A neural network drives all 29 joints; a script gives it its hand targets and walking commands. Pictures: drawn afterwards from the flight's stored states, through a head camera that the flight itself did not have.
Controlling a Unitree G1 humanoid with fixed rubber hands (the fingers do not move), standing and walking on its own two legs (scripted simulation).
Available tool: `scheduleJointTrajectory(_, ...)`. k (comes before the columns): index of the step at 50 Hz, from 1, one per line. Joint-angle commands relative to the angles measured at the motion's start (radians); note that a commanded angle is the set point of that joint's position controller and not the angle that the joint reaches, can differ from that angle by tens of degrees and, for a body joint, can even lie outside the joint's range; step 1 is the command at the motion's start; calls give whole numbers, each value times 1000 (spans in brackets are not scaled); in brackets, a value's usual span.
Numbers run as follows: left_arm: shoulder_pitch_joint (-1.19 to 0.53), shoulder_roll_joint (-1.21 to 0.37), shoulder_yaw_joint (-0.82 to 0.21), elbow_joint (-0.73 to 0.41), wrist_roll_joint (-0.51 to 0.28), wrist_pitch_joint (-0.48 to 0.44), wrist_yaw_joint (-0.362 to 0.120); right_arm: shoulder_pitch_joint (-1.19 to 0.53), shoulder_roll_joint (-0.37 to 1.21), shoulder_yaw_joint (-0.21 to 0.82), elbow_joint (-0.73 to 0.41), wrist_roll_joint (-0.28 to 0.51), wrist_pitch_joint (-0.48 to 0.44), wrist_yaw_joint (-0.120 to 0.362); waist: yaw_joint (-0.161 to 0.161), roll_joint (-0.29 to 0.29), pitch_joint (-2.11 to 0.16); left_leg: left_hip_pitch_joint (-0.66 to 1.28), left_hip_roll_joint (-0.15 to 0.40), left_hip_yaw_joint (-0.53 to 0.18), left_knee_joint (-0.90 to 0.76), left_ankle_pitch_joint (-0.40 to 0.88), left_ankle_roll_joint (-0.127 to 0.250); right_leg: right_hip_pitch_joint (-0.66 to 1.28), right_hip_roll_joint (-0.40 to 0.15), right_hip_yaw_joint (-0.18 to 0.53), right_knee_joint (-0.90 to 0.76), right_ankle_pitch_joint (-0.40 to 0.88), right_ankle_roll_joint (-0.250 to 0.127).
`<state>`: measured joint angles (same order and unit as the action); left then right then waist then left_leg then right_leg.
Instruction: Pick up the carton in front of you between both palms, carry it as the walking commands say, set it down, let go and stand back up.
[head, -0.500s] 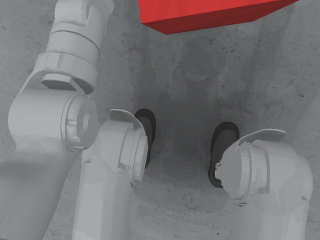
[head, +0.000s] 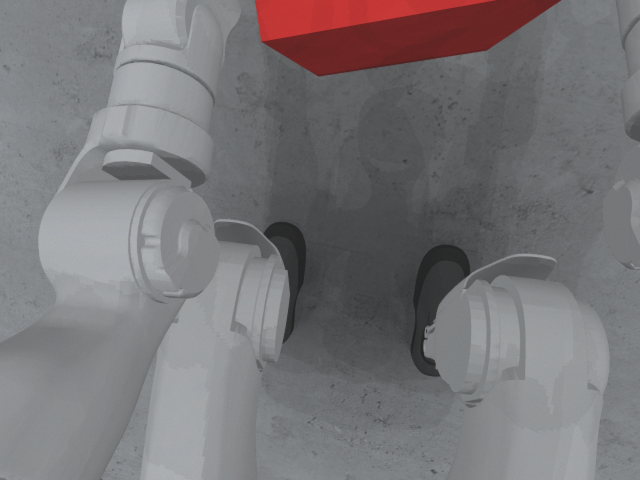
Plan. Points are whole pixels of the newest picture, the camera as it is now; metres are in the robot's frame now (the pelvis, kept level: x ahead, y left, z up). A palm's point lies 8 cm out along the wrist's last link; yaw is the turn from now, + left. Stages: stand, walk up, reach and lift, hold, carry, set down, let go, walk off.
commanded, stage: reach and lift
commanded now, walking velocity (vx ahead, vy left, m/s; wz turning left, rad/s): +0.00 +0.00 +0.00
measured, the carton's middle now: out of the picture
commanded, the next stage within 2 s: none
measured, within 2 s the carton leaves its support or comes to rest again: leaves its support in 0.20 s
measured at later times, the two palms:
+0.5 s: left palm out of the picture +0.53 +0.11 -0.04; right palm out of the picture +0.55 -0.18 -0.03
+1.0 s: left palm out of the picture +0.50 +0.12 +0.10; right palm out of the picture +0.50 -0.18 +0.10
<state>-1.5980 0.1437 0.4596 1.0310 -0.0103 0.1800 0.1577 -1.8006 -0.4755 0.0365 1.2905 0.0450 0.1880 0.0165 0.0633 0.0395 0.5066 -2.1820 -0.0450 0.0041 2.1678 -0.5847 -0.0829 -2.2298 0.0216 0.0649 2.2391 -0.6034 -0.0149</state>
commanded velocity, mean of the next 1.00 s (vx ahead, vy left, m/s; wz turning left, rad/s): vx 0.00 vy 0.00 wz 0.00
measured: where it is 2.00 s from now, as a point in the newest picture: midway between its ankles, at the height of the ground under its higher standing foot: (351, 316)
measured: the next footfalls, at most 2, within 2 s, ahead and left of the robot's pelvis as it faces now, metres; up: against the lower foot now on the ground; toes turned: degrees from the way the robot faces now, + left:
none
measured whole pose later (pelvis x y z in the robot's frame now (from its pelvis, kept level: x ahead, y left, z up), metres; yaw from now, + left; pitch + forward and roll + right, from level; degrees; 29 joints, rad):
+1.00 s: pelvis +0.01 +0.02 +0.15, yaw -5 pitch +43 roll +2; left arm -0.98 -0.10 0.55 0.51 0.21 0.44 0.09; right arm -1.09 -0.07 -0.38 0.70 -0.24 0.45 0.02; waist 0.04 0.01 -0.16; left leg -1.91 -0.05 -0.05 1.64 -0.48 -0.06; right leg -1.94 0.06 0.07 1.66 -0.47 0.03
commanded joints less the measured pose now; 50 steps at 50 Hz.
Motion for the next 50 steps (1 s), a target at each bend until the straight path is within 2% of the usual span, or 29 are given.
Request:
scheduleJointTrajectory(1,-439,-803,-232,-132,-32,32,-264,-244,921,49,-185,25,17,268,12,-155,-1073,458,-81,109,-95,315,51,521,58,-60,-181,323,-1)
scheduleJointTrajectory(4,-438,-868,-267,-166,-63,44,-284,-222,982,55,-238,31,30,281,-3,-127,-1138,477,-89,111,-85,366,55,513,59,-70,-176,364,-9)
scheduleJointTrajectory(7,-456,-922,-323,-206,-113,51,-282,-247,1029,98,-324,65,35,277,-9,-126,-1287,500,-92,116,-76,429,54,588,60,-72,-172,437,-11)
scheduleJointTrajectory(10,-478,-981,-404,-275,-170,57,-270,-308,1097,168,-453,115,34,259,-10,-163,-1531,542,-94,123,-78,522,50,745,67,-76,-171,572,-2)
scheduleJointTrajectory(12,-504,-1017,-460,-362,-201,66,-257,-349,1151,212,-572,140,41,237,-6,-196,-1777,555,-98,129,-95,584,40,929,71,-74,-176,707,1)
scheduleJointTrajectory(14,-534,-1032,-497,-442,-211,81,-252,-349,1208,231,-662,146,64,217,-6,-227,-1977,521,-104,138,-124,603,32,1102,76,-75,-183,829,5)
scheduleJointTrajectory(15,-545,-1045,-512,-476,-205,93,-253,-329,1231,228,-681,140,80,214,-14,-235,-2033,507,-106,139,-143,594,32,1139,82,-81,-192,850,9)
scheduleJointTrajectory(16,-551,-1049,-533,-510,-194,103,-249,-302,1272,228,-685,131,94,204,-5,-231,-2064,513,-112,145,-162,586,31,1135,91,-90,-208,826,14)
scheduleJointTrajectory(17,-553,-1050,-543,-534,-181,111,-248,-266,1293,218,-675,112,109,199,-11,-226,-2048,514,-115,144,-181,567,31,1107,98,-98,-230,789,20)
scheduleJointTrajectory(20,-501,-1062,-525,-529,-120,136,-259,-129,1343,143,-564,35,145,205,-10,-187,-1861,487,-121,138,-249,463,27,924,115,-110,-318,605,27)
scheduleJointTrajectory(24,-376,-1044,-359,-381,45,171,-283,-35,1348,-25,-360,-94,172,231,22,-165,-1516,464,-122,127,-355,237,41,615,122,-124,-446,268,26)
scheduleJointTrajectory(27,-348,-1028,-273,-339,123,187,-289,-40,1322,-114,-295,-151,178,246,41,-155,-1432,483,-118,122,-424,163,48,551,125,-124,-518,146,18)
scheduleJointTrajectory(29,-350,-1032,-255,-335,142,190,-295,-46,1312,-151,-287,-174,178,249,34,-147,-1439,497,-116,119,-457,145,49,565,126,-124,-549,130,14)
scheduleJointTrajectory(33,-370,-1079,-290,-352,131,201,-312,-51,1322,-180,-307,-199,182,246,-4,-117,-1521,547,-115,113,-514,133,42,643,129,-129,-602,143,4)
scheduleJointTrajectory(38,-366,-1170,-402,-411,74,225,-340,-48,1387,-115,-409,-176,197,247,-36,-82,-1721,663,-123,116,-566,198,34,797,134,-135,-649,231,4)
scheduleJointTrajectory(44,-259,-1230,-523,-474,18,253,-365,25,1494,15,-535,-113,232,254,-28,-95,-1860,775,-126,114,-623,310,32,960,141,-132,-700,361,25)
scheduleJointTrajectory(50,-97,-1257,-558,-459,15,255,-378,150,1566,84,-579,-83,239,250,-11,-128,-1784,834,-128,89,-704,356,41,1039,143,-115,-780,413,41)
